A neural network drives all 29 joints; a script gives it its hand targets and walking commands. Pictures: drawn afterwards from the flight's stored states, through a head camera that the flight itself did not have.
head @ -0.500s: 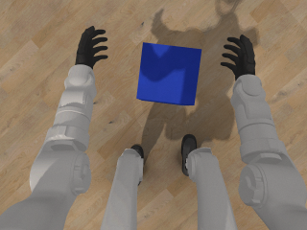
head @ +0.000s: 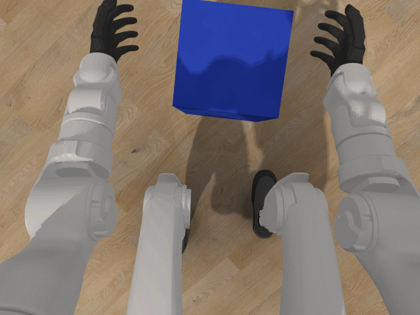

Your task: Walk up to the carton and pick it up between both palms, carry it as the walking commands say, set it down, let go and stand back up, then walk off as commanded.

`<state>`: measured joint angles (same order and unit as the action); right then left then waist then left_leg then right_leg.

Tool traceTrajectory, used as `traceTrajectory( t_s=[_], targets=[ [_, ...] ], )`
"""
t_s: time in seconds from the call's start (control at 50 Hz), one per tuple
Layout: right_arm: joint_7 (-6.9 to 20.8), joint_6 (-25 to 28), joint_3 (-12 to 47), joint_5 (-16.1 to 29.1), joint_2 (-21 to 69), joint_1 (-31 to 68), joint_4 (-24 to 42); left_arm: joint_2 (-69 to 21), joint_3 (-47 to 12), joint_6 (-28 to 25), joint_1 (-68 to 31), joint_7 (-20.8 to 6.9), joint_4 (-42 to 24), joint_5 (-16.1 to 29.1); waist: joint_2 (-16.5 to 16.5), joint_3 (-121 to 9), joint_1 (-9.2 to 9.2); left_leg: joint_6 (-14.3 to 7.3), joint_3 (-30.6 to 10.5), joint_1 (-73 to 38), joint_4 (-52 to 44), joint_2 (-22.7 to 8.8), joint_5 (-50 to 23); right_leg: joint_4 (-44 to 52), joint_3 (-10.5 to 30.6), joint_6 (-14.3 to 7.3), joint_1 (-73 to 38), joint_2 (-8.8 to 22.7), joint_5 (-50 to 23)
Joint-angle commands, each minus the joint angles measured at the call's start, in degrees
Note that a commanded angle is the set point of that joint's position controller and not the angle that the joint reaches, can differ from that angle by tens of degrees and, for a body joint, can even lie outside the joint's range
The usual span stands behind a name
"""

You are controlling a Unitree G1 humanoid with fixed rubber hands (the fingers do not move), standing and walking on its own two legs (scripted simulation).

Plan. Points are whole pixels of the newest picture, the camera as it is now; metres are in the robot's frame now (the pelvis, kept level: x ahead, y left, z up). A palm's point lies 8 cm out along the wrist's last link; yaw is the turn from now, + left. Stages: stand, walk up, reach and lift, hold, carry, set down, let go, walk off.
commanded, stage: reach and lift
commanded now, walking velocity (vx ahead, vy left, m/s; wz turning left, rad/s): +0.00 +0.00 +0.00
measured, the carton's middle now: (228, 73) +0.53 +0.00 -0.36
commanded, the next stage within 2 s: none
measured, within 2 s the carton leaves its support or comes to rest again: neither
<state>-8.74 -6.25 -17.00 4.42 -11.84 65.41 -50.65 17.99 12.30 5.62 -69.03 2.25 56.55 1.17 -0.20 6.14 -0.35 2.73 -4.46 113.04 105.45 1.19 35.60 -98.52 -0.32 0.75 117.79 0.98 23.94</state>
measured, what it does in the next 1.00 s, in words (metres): lowers itself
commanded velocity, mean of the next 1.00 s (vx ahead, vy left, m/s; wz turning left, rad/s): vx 0.00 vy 0.00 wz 0.00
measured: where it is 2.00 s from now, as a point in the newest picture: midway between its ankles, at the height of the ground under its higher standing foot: (219, 224)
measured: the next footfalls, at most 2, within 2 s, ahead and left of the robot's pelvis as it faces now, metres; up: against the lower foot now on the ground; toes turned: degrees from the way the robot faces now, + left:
none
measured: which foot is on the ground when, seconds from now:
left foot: down 0.00-1.00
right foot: down 0.00-1.00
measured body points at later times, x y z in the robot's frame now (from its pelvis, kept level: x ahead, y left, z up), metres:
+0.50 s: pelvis -0.03 +0.00 -0.09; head +0.36 +0.03 +0.13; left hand +0.51 +0.20 -0.30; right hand +0.53 -0.19 -0.28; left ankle +0.07 +0.14 -0.45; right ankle +0.13 -0.13 -0.45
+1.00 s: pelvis -0.03 +0.00 -0.10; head +0.35 +0.03 +0.13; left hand +0.51 +0.19 -0.31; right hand +0.53 -0.18 -0.30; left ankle +0.07 +0.14 -0.45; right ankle +0.13 -0.13 -0.45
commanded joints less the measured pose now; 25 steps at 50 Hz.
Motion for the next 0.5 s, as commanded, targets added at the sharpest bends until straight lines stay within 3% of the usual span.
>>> traceTrajectory(
  t_s=[0.0, 0.06, 0.08, 0.12, 0.14, 0.18, 0.24, 0.32, 0.34, 0.36, 0.4, 0.42, 0.44, 0.48],
  targets=[
    [0.3, 4.1, 5.4, 2.7, -11.2, 22.3, 5.3, 9.0, -4.9, -3.5, -21.0, 2.0, -8.8, 8.6, 0.7, -66.0, 0.3, 0.2, 7.7, -11.6, -6.4, 2.4, -18.5, -4.6, -1.9, 1.8, -39.8, -3.9, -17.7],
    [0.4, 4.1, 6.6, 3.5, -12.6, 22.9, 0.9, 9.6, -6.2, -3.4, -23.0, 2.5, -6.8, 9.7, 1.1, -63.1, 0.52, 0.3, 7.4, -11.5, -4.5, 1.9, -16.4, -6.6, -2.1, 1.7, -36.6, -3.2, -14.7],
    [0.2, 4.3, 7.0, 4.4, -13.3, 25.5, 4.8, 9.4, -7.3, -3.3, -24.4, 2.7, -9.7, 10.8, 1.0, -67.1, 1.06, 0.1, 7.5, -13.7, -3.8, 2.1, -17.4, -7.3, -2.3, 1.7, -39.1, -3.2, -16.2],
    [0.0, 4.5, 6.8, 4.6, -14.9, 26.6, 2.6, 10.8, -7.7, -3.3, -26.4, 3.2, -8.8, 10.9, 1.5, -66.2, 1.52, 0.4, 7.5, -12.5, -2.1, 1.8, -16.2, -8.9, -2.1, 1.7, -39.3, -2.7, -15.5],
    [0.2, 4.2, 7.3, 4.5, -14.3, 25.3, -3.1, 10.5, -8.1, -3.0, -25.9, 3.1, -3.8, 11.2, 1.2, -60.0, 1.95, 0.2, 7.2, -9.9, -2.0, 1.5, -12.9, -9.1, -2.2, 1.6, -35.2, -2.5, -11.7],
    [0.2, 4.1, 8.2, 5.2, -14.7, 27.8, -0.5, 10.1, -9.6, -2.7, -28.5, 3.2, -6.9, 12.3, 1.2, -64.0, 2.46, 0.1, 6.8, -13.0, -1.3, 1.5, -13.5, -10.3, -2.2, 1.5, -37.5, -2.3, -12.3],
    [0.2, 4.7, 9.4, 7.0, -15.7, 31.5, 2.3, 11.3, -10.5, -2.8, -30.4, 3.8, -8.2, 13.2, 0.8, -68.4, 1.44, -0.1, 6.6, -16.4, 0.6, 1.5, -15.8, -12.4, -2.4, 1.6, -40.2, -2.2, -14.8],
    [0.3, 4.6, 9.7, 8.1, -16.5, 33.7, -2.9, 12.6, -10.9, -2.4, -32.4, 3.8, -3.6, 13.4, 1.0, -62.5, 1.6, -0.3, 6.2, -13.3, 2.8, 1.1, -13.0, -14.9, -2.3, 1.6, -37.4, -1.7, -12.7],
    [0.5, 5.2, 10.0, 9.2, -16.1, 33.8, -0.6, 12.4, -11.3, -2.8, -33.2, 3.9, -7.1, 13.6, 1.8, -67.5, 1.71, -0.2, 6.5, -16.4, 3.6, 1.3, -16.2, -15.4, -2.2, 1.5, -40.3, -2.2, -16.5],
    [1.3, 4.8, 11.6, 10.7, -13.1, 31.5, -8.3, 12.0, -11.5, -3.0, -32.1, 3.5, -1.6, 13.2, 1.7, -60.5, 0.57, -0.2, 6.6, -13.2, 4.2, 0.9, -14.3, -16.0, -2.1, 1.6, -35.7, -1.8, -14.1],
    [2.4, 4.1, 12.8, 11.4, -10.6, 30.4, -12.2, 10.7, -11.8, -2.9, -32.3, 2.6, -1.1, 12.9, 0.9, -58.6, -0.43, -0.5, 6.2, -12.6, 4.5, 0.6, -14.1, -16.7, -1.4, 1.8, -35.2, -1.7, -13.8],
    [2.9, 3.7, 13.1, 10.9, -9.7, 29.8, -15.6, 10.4, -12.3, -3.0, -32.9, 2.4, -0.4, 12.2, 0.7, -56.8, -0.09, -0.4, 6.3, -11.3, 4.3, 0.2, -13.4, -16.5, -1.1, 1.6, -34.4, -1.6, -13.5],
    [3.1, 4.0, 13.2, 11.3, -9.7, 29.9, -14.7, 10.4, -11.9, -3.4, -33.1, 2.4, -2.5, 11.5, 1.3, -58.9, -0.58, -0.3, 6.3, -13.1, 5.0, 0.1, -14.9, -17.2, -1.1, 1.6, -35.5, -1.7, -15.0],
    [2.8, 4.9, 12.1, 10.0, -11.3, 30.9, -14.7, 11.7, -11.9, -4.2, -34.0, 2.5, -2.6, 11.0, 1.2, -57.4, 0.45, 0.1, 6.3, -12.2, 5.8, 0.3, -15.4, -18.1, -1.2, 1.7, -34.2, -1.5, -15.8]
  ],
)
